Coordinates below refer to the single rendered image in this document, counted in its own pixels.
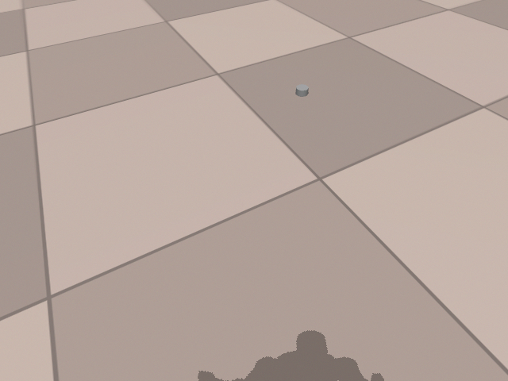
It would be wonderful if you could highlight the tin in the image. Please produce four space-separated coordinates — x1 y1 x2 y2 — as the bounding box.
296 84 309 97

